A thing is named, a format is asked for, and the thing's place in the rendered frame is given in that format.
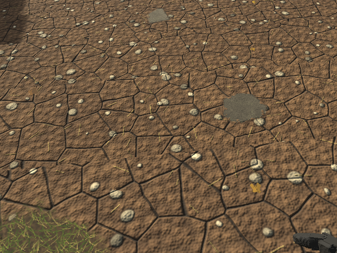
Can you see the right robot hand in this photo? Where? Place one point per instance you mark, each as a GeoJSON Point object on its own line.
{"type": "Point", "coordinates": [324, 242]}

